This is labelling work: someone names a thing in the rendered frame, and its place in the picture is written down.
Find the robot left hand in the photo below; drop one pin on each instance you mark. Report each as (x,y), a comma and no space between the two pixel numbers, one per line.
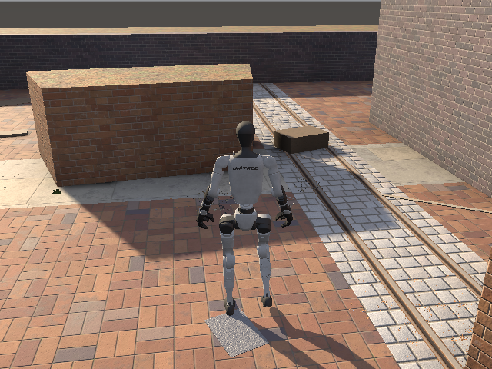
(201,218)

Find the right robot shin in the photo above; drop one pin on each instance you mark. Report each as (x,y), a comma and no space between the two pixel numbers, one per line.
(265,270)

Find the left robot upper arm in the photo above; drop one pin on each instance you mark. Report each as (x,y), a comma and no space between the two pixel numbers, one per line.
(216,176)

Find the robot left forearm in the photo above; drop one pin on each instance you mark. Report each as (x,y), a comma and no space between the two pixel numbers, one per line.
(206,203)

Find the right robot upper arm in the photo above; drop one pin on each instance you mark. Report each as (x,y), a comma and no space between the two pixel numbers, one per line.
(273,173)

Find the robot right hand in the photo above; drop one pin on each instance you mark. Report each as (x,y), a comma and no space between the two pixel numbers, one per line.
(281,215)

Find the right robot foot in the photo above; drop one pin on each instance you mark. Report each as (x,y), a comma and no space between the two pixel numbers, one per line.
(267,301)

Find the robot right forearm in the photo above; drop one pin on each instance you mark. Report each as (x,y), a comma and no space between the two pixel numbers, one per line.
(283,202)

